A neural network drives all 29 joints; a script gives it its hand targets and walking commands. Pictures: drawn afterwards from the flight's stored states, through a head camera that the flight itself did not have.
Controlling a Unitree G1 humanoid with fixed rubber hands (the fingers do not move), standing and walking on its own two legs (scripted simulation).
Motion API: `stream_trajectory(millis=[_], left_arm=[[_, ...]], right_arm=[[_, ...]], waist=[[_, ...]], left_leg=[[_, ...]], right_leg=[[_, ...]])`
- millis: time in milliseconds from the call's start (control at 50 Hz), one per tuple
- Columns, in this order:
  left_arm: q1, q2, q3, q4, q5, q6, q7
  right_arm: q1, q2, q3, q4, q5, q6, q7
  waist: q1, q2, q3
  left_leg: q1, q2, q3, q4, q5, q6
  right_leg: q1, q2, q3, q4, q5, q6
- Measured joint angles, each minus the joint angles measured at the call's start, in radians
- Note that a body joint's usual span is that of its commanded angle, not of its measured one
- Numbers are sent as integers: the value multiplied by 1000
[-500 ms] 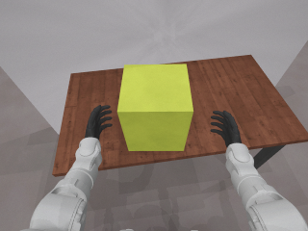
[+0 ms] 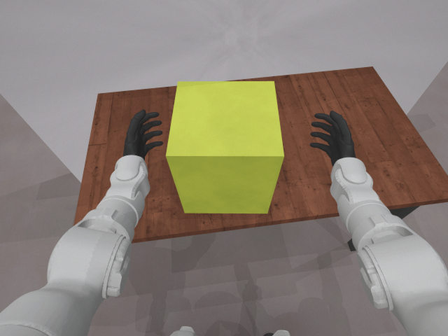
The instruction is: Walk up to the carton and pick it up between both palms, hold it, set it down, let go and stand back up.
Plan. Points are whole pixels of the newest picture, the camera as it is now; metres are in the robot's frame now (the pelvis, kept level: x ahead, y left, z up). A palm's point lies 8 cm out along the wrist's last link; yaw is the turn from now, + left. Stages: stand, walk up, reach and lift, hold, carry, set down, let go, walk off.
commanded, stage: reach and lift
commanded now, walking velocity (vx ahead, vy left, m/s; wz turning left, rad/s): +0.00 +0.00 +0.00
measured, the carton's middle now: (225, 152) +0.50 +0.06 -0.06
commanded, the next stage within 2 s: none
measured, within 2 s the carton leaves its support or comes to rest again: neither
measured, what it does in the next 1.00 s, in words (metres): stands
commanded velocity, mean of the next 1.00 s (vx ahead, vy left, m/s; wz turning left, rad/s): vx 0.00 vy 0.00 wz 0.00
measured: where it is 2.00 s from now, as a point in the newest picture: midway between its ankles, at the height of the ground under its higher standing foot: outside the picture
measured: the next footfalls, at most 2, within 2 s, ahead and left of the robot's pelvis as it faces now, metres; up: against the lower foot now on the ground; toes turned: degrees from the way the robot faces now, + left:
none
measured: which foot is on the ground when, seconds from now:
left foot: down 0.00-1.00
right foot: down 0.00-1.00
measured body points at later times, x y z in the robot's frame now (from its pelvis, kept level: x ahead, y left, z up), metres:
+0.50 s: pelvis -0.02 -0.01 -0.01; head +0.08 +0.00 +0.43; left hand +0.43 +0.23 +0.05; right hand +0.47 -0.17 +0.05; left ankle -0.01 +0.15 -0.71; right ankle +0.03 -0.14 -0.71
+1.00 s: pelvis -0.01 +0.00 -0.02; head +0.13 +0.00 +0.41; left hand +0.45 +0.22 +0.00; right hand +0.49 -0.18 +0.02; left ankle -0.01 +0.15 -0.71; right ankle +0.03 -0.14 -0.71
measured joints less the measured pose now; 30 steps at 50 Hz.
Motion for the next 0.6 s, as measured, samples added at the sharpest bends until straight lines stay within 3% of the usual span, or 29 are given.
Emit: stream_trajectory(millis=[220,440,600], left_arm=[[-145,21,-7,118,-8,46,-28],[-214,55,-83,198,-98,31,-15],[-268,76,-127,211,-141,-17,-12]], right_arm=[[-126,-56,45,87,52,37,10],[-206,-57,44,112,75,90,32],[-220,-14,-16,83,20,71,37]], waist=[[5,15,10],[-11,-21,-20],[-31,-31,-72]], left_leg=[[-10,4,-2,8,4,-1],[-123,-10,-4,5,42,-4],[-254,-13,-27,42,47,-12]], right_leg=[[-6,4,-2,-1,9,0],[-130,-8,0,24,31,-5],[-251,-10,-20,56,32,-11]])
